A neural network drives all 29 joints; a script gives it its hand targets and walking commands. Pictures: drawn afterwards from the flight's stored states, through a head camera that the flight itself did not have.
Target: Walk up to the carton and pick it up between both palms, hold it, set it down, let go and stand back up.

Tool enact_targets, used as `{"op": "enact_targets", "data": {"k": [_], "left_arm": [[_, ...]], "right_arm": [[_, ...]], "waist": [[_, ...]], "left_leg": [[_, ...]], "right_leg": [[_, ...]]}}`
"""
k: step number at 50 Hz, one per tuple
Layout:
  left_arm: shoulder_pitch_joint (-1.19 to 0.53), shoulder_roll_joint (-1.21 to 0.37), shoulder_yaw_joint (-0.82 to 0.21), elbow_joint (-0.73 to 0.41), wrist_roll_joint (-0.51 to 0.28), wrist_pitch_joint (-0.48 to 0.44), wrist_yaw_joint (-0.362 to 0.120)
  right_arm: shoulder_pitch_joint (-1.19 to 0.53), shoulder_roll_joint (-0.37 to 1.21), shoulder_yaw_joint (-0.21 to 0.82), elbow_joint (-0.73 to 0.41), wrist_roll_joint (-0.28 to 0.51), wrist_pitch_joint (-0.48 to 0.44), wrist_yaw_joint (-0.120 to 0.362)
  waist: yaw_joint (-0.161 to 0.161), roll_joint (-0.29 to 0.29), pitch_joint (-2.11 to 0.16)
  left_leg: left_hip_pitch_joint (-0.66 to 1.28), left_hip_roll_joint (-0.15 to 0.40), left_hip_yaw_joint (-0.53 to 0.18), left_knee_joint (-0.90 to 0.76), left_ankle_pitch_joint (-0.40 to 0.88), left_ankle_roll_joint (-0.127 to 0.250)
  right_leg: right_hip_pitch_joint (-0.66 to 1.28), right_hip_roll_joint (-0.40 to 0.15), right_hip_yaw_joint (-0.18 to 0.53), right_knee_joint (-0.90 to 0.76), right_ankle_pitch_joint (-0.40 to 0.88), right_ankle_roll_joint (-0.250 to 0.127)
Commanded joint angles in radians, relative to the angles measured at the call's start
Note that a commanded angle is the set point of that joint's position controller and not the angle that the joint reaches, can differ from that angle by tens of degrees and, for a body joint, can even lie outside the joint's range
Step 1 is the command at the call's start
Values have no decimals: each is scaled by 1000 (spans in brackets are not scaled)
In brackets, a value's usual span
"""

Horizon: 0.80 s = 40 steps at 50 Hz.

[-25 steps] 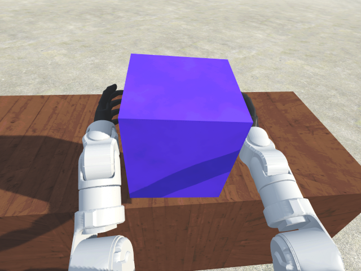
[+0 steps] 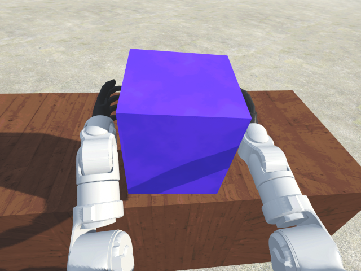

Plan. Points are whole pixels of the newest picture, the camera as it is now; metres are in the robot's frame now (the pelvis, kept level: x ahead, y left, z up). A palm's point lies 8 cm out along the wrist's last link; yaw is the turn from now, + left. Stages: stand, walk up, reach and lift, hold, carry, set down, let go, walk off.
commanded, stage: hold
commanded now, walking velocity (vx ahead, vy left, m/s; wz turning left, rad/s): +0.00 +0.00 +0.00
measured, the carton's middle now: (176, 126) +0.38 +0.01 +0.15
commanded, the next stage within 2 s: none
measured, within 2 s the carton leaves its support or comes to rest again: neither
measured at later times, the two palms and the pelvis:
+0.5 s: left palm (102, 120) +0.35 +0.16 +0.19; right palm (246, 126) +0.35 -0.14 +0.17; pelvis +0.00 +0.00 +0.00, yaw +0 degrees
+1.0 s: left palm (100, 121) +0.35 +0.16 +0.19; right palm (245, 126) +0.35 -0.14 +0.17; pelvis +0.00 +0.00 +0.00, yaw +0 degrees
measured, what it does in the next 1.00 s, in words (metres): stands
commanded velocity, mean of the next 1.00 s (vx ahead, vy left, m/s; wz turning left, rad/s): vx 0.00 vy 0.00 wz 0.00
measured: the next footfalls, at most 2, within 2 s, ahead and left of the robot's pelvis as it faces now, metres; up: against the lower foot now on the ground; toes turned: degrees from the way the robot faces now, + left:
none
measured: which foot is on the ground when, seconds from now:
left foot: down 0.00-1.00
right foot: down 0.00-1.00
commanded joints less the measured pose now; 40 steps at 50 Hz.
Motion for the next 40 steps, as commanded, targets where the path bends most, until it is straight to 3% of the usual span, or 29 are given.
{"op": "enact_targets", "data": {"k": [1, 3, 10, 27, 40], "left_arm": [[-534, -523, -506, -146, -164, -31, -134], [-544, -521, -531, -162, -173, -32, -120], [-544, -508, -515, -137, -162, -14, -129], [-554, -500, -484, -107, -159, -21, -134], [-559, -504, -499, -119, -163, -25, -135]], "right_arm": [[-789, 533, 393, -447, 94, -101, 99], [-782, 524, 397, -453, 99, -96, 93], [-752, 509, 344, -416, 52, -78, 111], [-777, 522, 356, -397, 49, -86, 110], [-767, 522, 351, -403, 48, -87, 108]], "waist": [[18, 131, -435], [4, 127, -410], [-7, 109, -314], [8, 93, -355], [-3, 100, -348]], "left_leg": [[157, -43, -8, 21, 329, -35], [174, -45, -12, 35, 369, -46], [116, -32, 0, -24, 196, -27], [113, -41, 4, -20, 198, -13], [119, -40, 3, -18, 203, -20]], "right_leg": [[101, 40, 17, 3, 249, 53], [74, 46, 12, 2, 256, 54], [39, 32, 16, -20, 120, 47], [70, 27, 21, -11, 163, 58], [61, 28, 18, -12, 162, 56]]}}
